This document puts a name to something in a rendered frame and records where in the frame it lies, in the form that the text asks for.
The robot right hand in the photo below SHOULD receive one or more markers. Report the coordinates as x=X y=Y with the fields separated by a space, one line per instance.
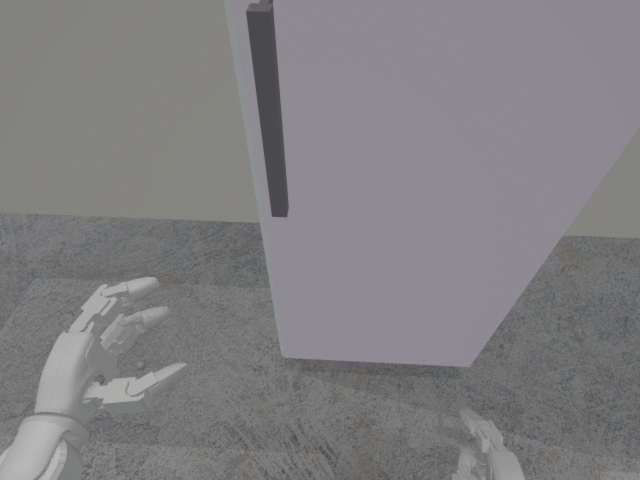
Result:
x=500 y=464

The robot left hand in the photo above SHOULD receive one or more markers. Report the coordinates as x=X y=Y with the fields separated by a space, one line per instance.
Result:
x=67 y=384

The handle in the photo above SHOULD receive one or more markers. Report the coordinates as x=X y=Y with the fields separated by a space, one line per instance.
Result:
x=261 y=27

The fridge door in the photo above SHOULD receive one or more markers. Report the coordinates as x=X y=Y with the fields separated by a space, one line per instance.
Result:
x=436 y=152

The robot left forearm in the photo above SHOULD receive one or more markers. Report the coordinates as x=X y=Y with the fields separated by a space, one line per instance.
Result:
x=48 y=446

